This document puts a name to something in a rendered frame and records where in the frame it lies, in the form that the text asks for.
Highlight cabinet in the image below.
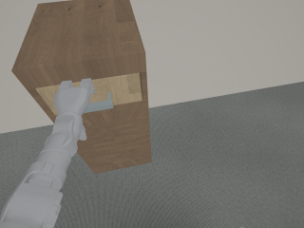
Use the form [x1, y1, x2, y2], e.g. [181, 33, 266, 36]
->
[11, 0, 152, 174]

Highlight drawer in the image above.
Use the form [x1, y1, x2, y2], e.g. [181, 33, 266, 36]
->
[35, 73, 143, 115]

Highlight handle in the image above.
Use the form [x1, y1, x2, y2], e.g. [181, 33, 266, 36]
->
[84, 92, 114, 113]

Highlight left robot hand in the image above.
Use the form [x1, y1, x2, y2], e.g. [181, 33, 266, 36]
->
[54, 78, 95, 141]

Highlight robot left forearm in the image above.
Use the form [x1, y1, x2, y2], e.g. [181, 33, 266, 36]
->
[0, 111, 83, 222]

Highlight left robot upper arm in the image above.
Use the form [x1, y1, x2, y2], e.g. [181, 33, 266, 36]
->
[0, 182, 63, 228]

